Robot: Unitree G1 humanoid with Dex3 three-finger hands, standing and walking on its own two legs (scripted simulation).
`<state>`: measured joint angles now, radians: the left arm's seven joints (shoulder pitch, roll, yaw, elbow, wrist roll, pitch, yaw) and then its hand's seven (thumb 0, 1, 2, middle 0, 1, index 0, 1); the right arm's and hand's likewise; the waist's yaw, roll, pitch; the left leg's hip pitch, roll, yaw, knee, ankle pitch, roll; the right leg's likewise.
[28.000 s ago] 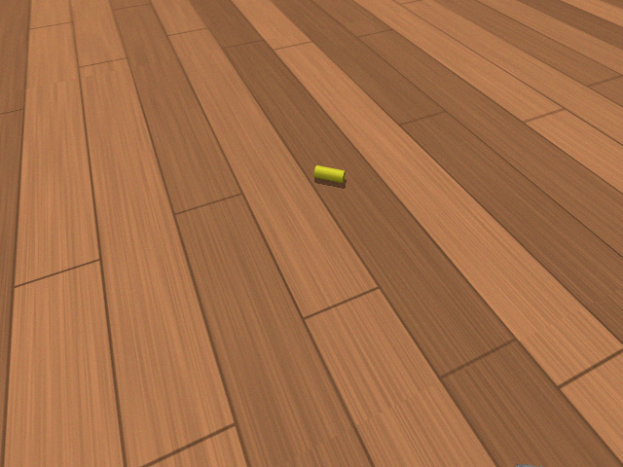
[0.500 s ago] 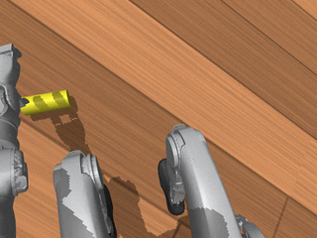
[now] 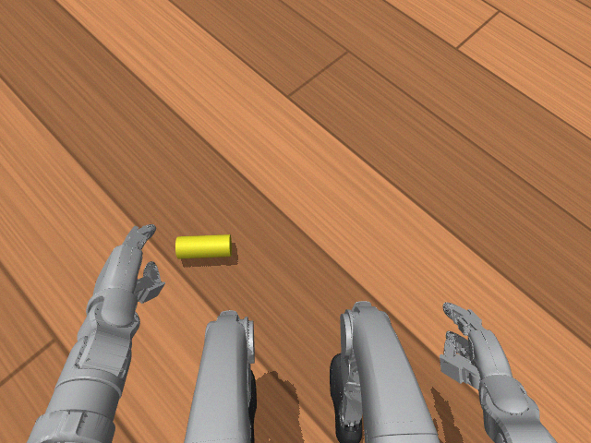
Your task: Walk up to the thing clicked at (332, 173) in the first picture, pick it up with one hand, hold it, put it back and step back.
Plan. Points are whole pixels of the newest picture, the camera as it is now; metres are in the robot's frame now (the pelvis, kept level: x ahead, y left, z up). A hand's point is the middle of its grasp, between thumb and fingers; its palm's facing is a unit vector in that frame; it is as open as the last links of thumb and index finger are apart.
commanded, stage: home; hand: left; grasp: from above
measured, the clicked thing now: (204, 246) +0.52 +0.22 -0.51
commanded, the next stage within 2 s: none
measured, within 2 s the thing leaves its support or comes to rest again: neither
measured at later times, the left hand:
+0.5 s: hand (111, 311) +0.26 +0.18 +0.10, palm faces +0.09 -0.97 -0.21, open 7.4 cm
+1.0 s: hand (84, 343) +0.23 +0.19 +0.13, palm faces +0.10 -0.98 -0.20, open 7.4 cm
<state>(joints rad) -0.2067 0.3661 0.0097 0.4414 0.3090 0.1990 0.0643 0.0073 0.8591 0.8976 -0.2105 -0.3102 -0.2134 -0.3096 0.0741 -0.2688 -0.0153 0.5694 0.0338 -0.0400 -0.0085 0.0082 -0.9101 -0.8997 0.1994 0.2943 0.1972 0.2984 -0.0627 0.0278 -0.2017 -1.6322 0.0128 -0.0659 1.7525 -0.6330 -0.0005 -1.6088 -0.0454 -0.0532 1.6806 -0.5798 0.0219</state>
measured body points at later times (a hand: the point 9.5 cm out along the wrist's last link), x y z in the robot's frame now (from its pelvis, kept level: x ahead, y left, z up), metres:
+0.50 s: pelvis +0.07 +0.00 +0.16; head +0.12 +0.01 +0.61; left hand +0.25 +0.24 +0.11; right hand +0.22 -0.24 +0.08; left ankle +0.07 +0.12 -0.50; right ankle +0.09 -0.14 -0.50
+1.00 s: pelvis +0.08 +0.00 +0.18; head +0.09 +0.01 +0.63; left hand +0.22 +0.24 +0.15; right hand +0.26 -0.23 +0.12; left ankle +0.07 +0.12 -0.50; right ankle +0.09 -0.14 -0.50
